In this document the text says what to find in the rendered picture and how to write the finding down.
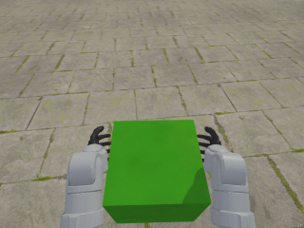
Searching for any carton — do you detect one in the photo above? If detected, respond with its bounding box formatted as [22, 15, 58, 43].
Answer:
[102, 120, 212, 224]

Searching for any robot left hand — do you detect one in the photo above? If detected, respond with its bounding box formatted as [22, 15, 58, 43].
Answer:
[88, 125, 111, 161]

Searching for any robot right hand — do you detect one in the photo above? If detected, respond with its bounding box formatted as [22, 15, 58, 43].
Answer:
[197, 126, 221, 162]

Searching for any left robot forearm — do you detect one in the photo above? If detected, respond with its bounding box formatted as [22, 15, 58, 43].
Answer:
[60, 143, 108, 228]

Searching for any right robot forearm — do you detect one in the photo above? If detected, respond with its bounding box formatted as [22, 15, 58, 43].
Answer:
[203, 144, 256, 228]

